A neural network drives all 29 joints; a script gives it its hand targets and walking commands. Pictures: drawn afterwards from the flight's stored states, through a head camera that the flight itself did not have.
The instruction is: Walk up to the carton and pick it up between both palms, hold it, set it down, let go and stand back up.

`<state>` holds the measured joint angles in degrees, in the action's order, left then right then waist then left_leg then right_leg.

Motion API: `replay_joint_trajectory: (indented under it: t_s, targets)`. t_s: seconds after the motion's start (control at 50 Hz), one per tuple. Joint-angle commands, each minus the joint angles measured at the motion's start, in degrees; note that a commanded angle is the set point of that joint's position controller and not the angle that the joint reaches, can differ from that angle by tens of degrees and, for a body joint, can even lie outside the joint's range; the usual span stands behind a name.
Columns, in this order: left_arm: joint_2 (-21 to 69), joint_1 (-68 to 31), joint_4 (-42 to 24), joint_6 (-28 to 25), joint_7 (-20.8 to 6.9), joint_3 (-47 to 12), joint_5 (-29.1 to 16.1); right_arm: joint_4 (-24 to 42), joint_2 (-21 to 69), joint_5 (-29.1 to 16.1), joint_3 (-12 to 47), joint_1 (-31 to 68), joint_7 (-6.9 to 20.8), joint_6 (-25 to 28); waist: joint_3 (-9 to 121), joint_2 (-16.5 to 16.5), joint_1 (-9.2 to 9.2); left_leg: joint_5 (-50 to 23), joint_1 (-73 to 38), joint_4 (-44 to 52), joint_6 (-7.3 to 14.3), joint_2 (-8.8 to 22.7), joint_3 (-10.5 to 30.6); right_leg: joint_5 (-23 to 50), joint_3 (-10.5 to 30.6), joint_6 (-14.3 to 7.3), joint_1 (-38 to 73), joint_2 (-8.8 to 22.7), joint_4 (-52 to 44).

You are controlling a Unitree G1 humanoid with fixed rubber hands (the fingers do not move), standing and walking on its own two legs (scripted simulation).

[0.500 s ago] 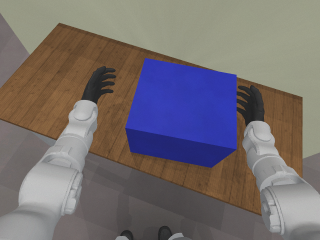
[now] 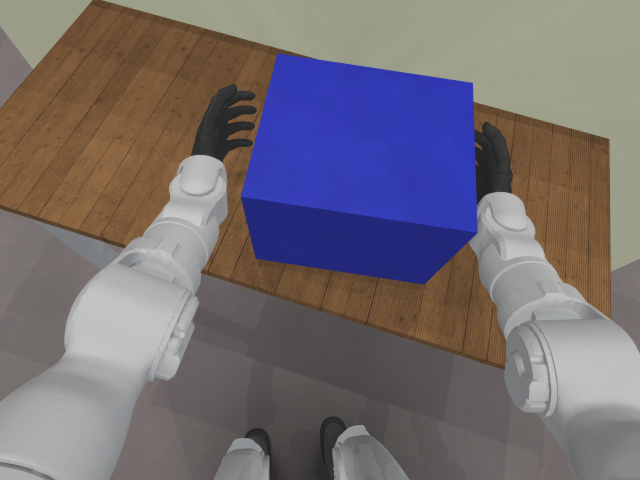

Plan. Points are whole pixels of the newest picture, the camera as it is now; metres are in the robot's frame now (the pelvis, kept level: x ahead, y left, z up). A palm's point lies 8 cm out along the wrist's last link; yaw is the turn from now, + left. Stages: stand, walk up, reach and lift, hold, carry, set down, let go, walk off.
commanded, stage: reach and lift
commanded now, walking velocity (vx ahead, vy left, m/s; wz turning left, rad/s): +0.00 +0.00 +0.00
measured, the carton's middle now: (356, 177) +0.48 -0.08 +0.01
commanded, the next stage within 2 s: none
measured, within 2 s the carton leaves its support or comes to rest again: leaves its support in 1.68 s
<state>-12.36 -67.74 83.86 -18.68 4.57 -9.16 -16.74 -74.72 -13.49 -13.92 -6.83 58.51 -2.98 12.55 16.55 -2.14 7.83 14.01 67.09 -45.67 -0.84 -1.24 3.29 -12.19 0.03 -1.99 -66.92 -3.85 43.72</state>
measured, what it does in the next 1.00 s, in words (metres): shifts its weight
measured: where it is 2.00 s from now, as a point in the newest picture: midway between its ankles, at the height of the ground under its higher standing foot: outside the picture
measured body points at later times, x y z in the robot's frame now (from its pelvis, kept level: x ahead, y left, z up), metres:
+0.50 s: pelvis +0.04 -0.01 +0.03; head +0.19 -0.02 +0.45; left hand +0.54 +0.08 +0.04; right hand +0.47 -0.24 +0.02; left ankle +0.04 +0.12 -0.68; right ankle +0.05 -0.09 -0.68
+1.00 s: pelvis +0.05 +0.01 +0.05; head +0.20 +0.00 +0.47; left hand +0.51 +0.09 +0.03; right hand +0.43 -0.23 +0.02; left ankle +0.04 +0.12 -0.68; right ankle +0.05 -0.09 -0.68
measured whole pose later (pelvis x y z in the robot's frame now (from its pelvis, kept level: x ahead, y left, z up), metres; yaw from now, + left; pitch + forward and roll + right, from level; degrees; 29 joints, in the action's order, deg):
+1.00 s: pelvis +0.05 +0.01 +0.05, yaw +0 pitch +26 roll -1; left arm -1.6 -48.8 71.7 -28.7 4.0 20.9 14.9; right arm -60.6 0.4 22.0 -36.6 39.3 -2.9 26.9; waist 7.8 -3.1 7.0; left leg 11.0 42.7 -27.7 -0.1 -0.6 3.5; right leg -7.9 -1.3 -2.0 -41.0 -3.2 22.8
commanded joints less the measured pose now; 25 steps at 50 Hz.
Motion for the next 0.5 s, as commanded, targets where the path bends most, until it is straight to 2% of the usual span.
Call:
replay_joint_trajectory:
  t_s: [0.0, 0.02, 0.04, 0.06, 0.08, 0.1, 0.12, 0.14, 0.18, 0.2, 0.22, 0.24, 0.26, 0.28, 0.3, 0.32, 0.34, 0.36, 0.38, 0.4, 0.42, 0.44, 0.46, 0.48]
  targets:
    - [-6.7, -28.5, -14.2, -3.4, -0.1, 4.4, 3.6, 16.4, -7.1, 2.5, -1.2, 24.6, -1.5, 3.7, 59.1, -2.4, 2.13, -6.2, -29.8, 1.7, -1.8, -0.8, -2.5, 22.0, -1.6, 5.5, 34.9, 2.4, -3.1]
    - [-7.5, -28.5, -12.4, -3.2, -0.3, 5.0, 4.5, 14.9, -7.4, 3.0, -1.2, 24.7, -1.8, 3.4, 57.2, -1.9, 1.88, -5.9, -28.4, 2.8, -1.6, -0.8, -2.1, 22.1, -1.4, 5.7, 36.4, 2.7, -3.4]
    - [-5.1, -27.8, -14.5, -3.5, -0.3, 5.4, 5.1, 15.3, -5.3, 2.6, -1.2, 22.8, -2.1, 4.0, 57.5, -3.1, 1.80, -7.0, -29.0, 2.9, -2.0, -0.9, -2.5, 23.7, -1.6, 5.9, 37.6, 2.6, -3.4]
    - [-4.2, -26.5, -13.9, -3.6, -0.3, 6.2, 6.8, 13.4, -4.5, 3.2, -1.6, 21.7, -2.2, 4.4, 55.8, -4.3, 1.80, -9.1, -30.2, 2.6, -2.1, -0.6, -2.1, 25.6, -1.6, 5.5, 37.0, 2.5, -3.3]
    - [-4.2, -24.6, -11.6, -3.5, -0.8, 7.9, 8.4, 12.2, -3.3, 4.1, -1.3, 20.4, -2.7, 4.4, 53.7, -2.9, 2.02, -9.2, -30.5, 2.1, -1.8, -0.9, -2.4, 26.4, -1.3, 5.7, 38.0, 2.7, -3.7]
    - [-5.0, -26.2, -15.3, -3.2, -0.3, 8.4, 9.7, 12.5, -5.6, 4.1, -3.3, 21.5, -2.7, 4.8, 54.7, -5.9, 2.50, -11.5, -33.4, 2.5, -2.9, -0.4, -1.7, 26.2, -2.1, 5.0, 35.7, 2.1, -3.6]
    - [-4.6, -26.4, -16.3, -3.1, 0.1, 9.1, 10.0, 13.4, -5.3, 4.9, -3.8, 21.4, -3.2, 5.3, 55.6, -6.0, 1.83, -13.5, -36.5, 2.2, -3.0, -0.2, -1.6, 27.0, -2.5, 4.9, 34.2, 2.0, -4.0]
    - [-2.2, -24.0, -17.3, -3.5, 0.1, 9.0, 10.6, 14.5, -3.6, 5.0, -3.3, 19.6, -3.6, 6.0, 57.0, -5.5, 2.74, -17.4, -39.2, 0.9, -3.0, 0.0, -1.6, 30.8, -2.7, 5.1, 33.9, 1.5, -4.1]
    - [-1.3, -22.6, -16.2, -4.2, -0.6, 10.0, 11.1, 15.3, -0.7, 5.9, -2.6, 19.0, -3.6, 7.0, 55.4, -4.3, 1.83, -20.0, -38.3, 0.7, -3.1, -0.1, -1.6, 35.0, -2.6, 4.8, 36.5, 1.7, -4.2]
    - [-0.4, -21.0, -16.7, -4.8, -0.7, 11.0, 12.0, 15.9, -0.1, 6.5, -2.3, 18.4, -3.6, 7.7, 55.9, -3.3, 2.13, -21.4, -36.5, 1.0, -3.1, -0.3, -1.7, 38.5, -2.3, 5.4, 39.5, 1.9, -4.0]
    - [0.9, -20.0, -17.1, -5.0, -1.0, 11.8, 13.1, 16.2, 0.7, 8.0, -2.5, 17.9, -3.7, 8.4, 55.6, -2.0, 2.70, -21.0, -35.4, 1.6, -3.0, -0.3, -1.5, 40.6, -2.1, 5.6, 41.6, 1.9, -3.9]
    - [-0.9, -19.7, -14.4, -5.0, -1.2, 13.4, 14.7, 14.6, -0.5, 8.6, -3.6, 18.4, -3.6, 8.3, 52.4, -2.6, 1.92, -20.6, -34.2, 2.2, -2.8, -0.3, -1.5, 40.9, -1.2, 5.7, 42.5, 2.4, -3.9]
    - [-0.3, -21.0, -16.6, -5.0, -1.2, 13.3, 14.6, 16.3, 0.3, 8.6, -4.1, 19.5, -3.7, 8.6, 53.1, -3.6, 2.03, -20.3, -34.3, 3.0, -2.9, -0.3, -1.6, 40.7, -1.1, 5.6, 43.6, 2.5, -4.4]
    - [1.9, -18.2, -17.0, -5.5, -1.5, 13.4, 14.6, 17.1, 2.7, 7.8, -2.5, 17.1, -3.7, 9.1, 53.3, -3.0, 1.44, -21.7, -34.9, 2.9, -2.4, -0.5, -1.8, 42.7, -0.1, 5.7, 45.6, 2.8, -4.4]
    - [0.7, -20.7, -18.6, -5.5, -1.3, 13.7, 15.6, 16.3, 1.3, 8.8, -4.4, 18.3, -3.7, 9.2, 53.6, -4.0, 2.44, -22.4, -35.9, 3.1, -3.0, -0.3, -1.2, 43.0, -1.0, 5.2, 43.9, 2.5, -4.6]
    - [1.1, -18.5, -16.6, -5.2, -1.1, 14.5, 16.4, 15.7, 1.1, 9.1, -4.2, 17.3, -3.6, 9.4, 51.8, -3.5, 2.23, -21.9, -36.0, 3.2, -2.9, -0.4, -1.6, 42.9, -0.5, 5.2, 44.3, 2.6, -5.2]
    - [3.8, -18.6, -19.6, -5.7, -1.3, 14.1, 16.3, 18.0, 4.1, 9.7, -4.0, 17.1, -3.7, 10.1, 53.0, -3.3, 2.16, -24.1, -37.0, 3.3, -3.0, -0.4, -1.5, 45.0, -0.7, 5.3, 44.8, 2.4, -5.3]
    - [4.2, -17.5, -16.9, -6.1, -1.7, 14.5, 17.3, 16.0, 5.2, 11.5, -4.5, 15.4, -3.7, 10.5, 51.5, -2.6, 2.48, -23.7, -35.9, 3.5, -3.0, -0.4, -1.6, 46.2, -0.6, 5.6, 46.3, 2.7, -5.6]
    - [5.3, -16.6, -14.3, -6.3, -2.8, 15.4, 17.9, 15.1, 8.1, 12.4, -4.0, 14.9, -3.4, 10.4, 49.1, -1.4, 2.64, -21.7, -33.6, 4.6, -1.8, -0.8, -1.9, 47.0, 0.0, 5.7, 48.7, 3.4, -6.2]
    - [5.0, -16.4, -14.9, -6.6, -3.1, 16.1, 18.6, 16.2, 7.3, 13.6, -5.3, 15.7, -3.1, 10.9, 48.4, -0.6, 2.42, -20.9, -32.4, 5.7, -1.8, -0.5, -1.6, 48.0, -0.1, 5.6, 50.5, 3.6, -5.7]
    - [6.7, -17.0, -16.3, -7.2, -3.6, 17.0, 19.6, 17.2, 11.4, 14.8, -4.4, 15.1, -2.8, 11.3, 48.3, -0.4, 1.77, -19.5, -30.0, 6.4, -1.1, -1.2, -2.1, 50.1, 0.7, 6.1, 54.1, 4.3, -5.6]
    - [6.8, -18.0, -16.2, -6.8, -4.0, 17.7, 21.7, 16.3, 11.0, 16.5, -6.2, 16.3, -2.1, 10.9, 47.7, -0.5, 2.50, -19.0, -30.5, 7.8, -1.1, -1.2, -2.0, 50.1, 0.6, 5.9, 55.0, 4.2, -5.9]
    - [6.2, -16.1, -17.0, -7.1, -4.4, 18.4, 22.3, 17.4, 11.8, 18.1, -6.8, 14.2, -2.2, 11.3, 48.7, 0.2, 2.07, -20.7, -32.4, 8.4, -0.9, -1.6, -2.6, 52.9, 0.7, 6.3, 57.0, 4.2, -6.4]
    - [13.5, -18.5, -17.9, -8.3, -4.8, 17.3, 22.7, 17.4, 18.6, 19.9, -7.0, 15.3, -1.3, 11.9, 48.8, -0.9, 2.54, -19.0, -31.5, 9.3, -1.3, -1.1, -2.7, 49.8, 0.1, 6.1, 55.9, 4.3, -6.7]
